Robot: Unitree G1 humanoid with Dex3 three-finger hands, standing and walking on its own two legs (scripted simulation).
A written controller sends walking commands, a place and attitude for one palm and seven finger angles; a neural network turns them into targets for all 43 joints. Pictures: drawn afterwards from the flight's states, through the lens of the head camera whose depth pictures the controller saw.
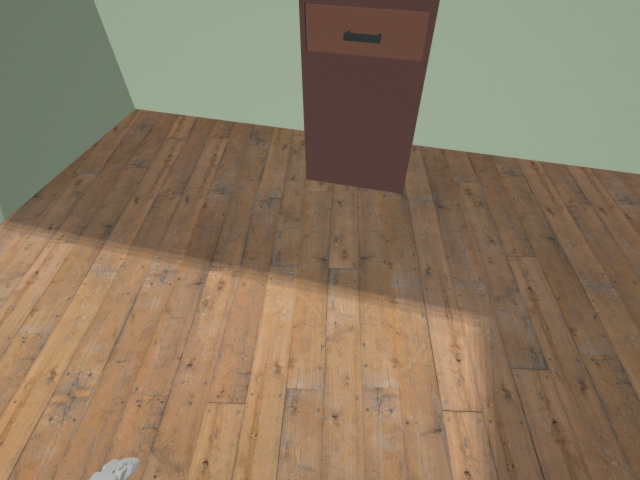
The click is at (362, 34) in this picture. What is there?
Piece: drawer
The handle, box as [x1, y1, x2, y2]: [343, 30, 380, 43]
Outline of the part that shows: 343,36 344,40 378,43 380,40 380,33 377,35 350,33 347,30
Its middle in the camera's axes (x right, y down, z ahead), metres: +0.15 -0.74 +1.42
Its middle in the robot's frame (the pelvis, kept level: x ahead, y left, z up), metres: +1.56 -0.09 -0.04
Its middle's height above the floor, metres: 0.73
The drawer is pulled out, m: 0.00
